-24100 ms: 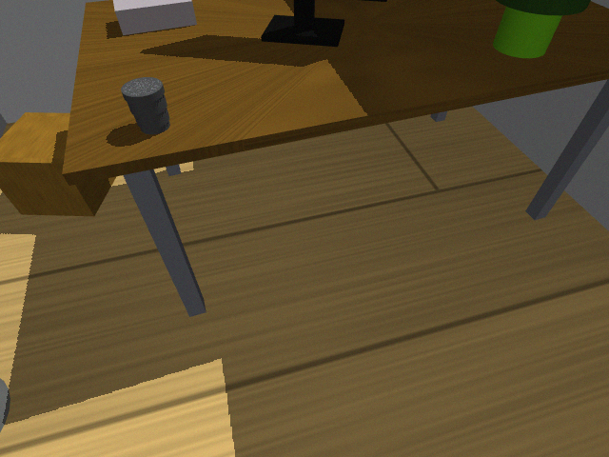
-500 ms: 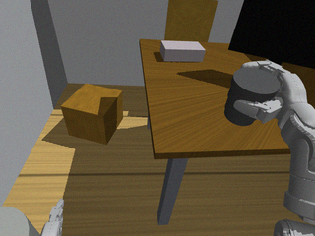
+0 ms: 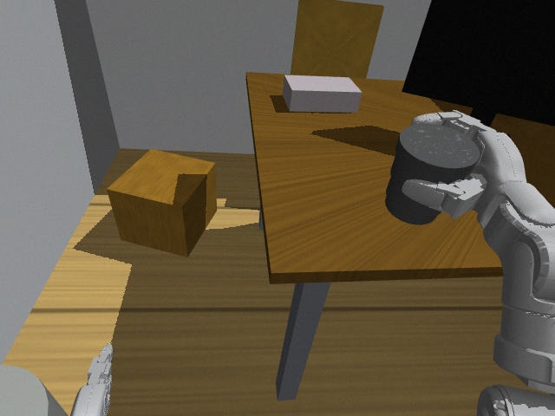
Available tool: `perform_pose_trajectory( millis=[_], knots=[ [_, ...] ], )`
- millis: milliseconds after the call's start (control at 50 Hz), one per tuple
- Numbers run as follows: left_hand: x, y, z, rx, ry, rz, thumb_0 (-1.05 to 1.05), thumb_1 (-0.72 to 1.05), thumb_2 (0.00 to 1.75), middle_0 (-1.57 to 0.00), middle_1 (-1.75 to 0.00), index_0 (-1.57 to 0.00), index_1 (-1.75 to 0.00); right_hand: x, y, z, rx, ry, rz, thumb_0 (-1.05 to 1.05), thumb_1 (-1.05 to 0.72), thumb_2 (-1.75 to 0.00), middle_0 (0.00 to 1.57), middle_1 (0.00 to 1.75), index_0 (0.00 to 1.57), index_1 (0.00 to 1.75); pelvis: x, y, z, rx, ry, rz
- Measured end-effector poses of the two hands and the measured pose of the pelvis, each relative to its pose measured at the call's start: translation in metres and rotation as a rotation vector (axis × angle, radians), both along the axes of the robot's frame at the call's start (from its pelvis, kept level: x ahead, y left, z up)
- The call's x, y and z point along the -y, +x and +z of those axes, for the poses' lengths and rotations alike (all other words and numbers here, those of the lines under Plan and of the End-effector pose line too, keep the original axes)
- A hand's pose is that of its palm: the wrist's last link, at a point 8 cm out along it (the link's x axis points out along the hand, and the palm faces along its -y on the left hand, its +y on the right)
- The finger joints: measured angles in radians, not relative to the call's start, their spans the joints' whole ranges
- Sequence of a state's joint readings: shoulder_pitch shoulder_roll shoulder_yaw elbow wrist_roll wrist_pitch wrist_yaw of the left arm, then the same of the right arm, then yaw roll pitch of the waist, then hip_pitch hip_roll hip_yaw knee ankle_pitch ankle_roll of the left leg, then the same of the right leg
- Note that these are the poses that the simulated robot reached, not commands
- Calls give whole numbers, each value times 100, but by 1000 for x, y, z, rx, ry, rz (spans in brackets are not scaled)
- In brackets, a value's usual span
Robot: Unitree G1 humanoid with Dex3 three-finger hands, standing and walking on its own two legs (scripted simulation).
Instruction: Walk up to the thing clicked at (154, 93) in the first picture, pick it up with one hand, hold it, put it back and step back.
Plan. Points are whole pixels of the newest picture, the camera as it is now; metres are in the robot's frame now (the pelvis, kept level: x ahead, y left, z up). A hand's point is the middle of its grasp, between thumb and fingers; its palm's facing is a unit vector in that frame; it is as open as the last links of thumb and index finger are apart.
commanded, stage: hold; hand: right
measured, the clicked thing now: (423, 177) +0.33 -0.15 +0.26
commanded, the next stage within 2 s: crouch in 0.46 s
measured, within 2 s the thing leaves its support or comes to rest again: neither
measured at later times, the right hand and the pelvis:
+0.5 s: hand (425, 168) +0.33 -0.15 +0.27, palm faces +0.01 +1.00 -0.02, open 11.3 cm; pelvis +0.00 +0.00 +0.00, yaw +0 degrees
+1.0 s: hand (401, 187) +0.39 -0.16 +0.20, palm faces +0.11 +0.99 +0.02, open 11.2 cm; pelvis -0.02 +0.00 +0.00, yaw +1 degrees
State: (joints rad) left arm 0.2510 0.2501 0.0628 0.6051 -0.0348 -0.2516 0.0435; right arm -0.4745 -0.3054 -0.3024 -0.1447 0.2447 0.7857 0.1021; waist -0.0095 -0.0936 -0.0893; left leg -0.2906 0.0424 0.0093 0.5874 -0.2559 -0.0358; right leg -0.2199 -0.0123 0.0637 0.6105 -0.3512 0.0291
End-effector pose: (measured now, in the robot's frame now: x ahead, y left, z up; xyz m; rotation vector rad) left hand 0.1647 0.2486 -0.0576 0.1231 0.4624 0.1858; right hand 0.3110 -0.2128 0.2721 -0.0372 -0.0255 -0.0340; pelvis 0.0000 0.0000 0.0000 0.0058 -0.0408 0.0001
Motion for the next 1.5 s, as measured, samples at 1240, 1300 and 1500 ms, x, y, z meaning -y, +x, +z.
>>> perform_pose_trajectory(
  millis=[1240, 1300, 1500],
  knots=[
    [-23, -65, -8, -106, 85, 101, -2, -52, 5, -5, -5, -5, -4, 15, 97, -80, -93, 20, -112, -1, 58, -109, 72, 103, 67, 106, -3, -22, -7, -85, -4, 38],
    [-19, -60, -7, -101, 84, 93, -2, -52, 4, -5, -5, -5, -4, 13, 106, -86, -102, 23, -95, -1, 58, -109, 71, 103, 66, 107, -2, -20, -6, -100, -6, 40],
    [-9, -49, 5, -70, 76, 77, -1, -51, 4, -5, -5, -6, -4, 16, 123, -100, -84, 42, -90, -1, 58, -109, 71, 103, 66, 107, -1, -12, -6, -129, -6, 46]
  ],
)
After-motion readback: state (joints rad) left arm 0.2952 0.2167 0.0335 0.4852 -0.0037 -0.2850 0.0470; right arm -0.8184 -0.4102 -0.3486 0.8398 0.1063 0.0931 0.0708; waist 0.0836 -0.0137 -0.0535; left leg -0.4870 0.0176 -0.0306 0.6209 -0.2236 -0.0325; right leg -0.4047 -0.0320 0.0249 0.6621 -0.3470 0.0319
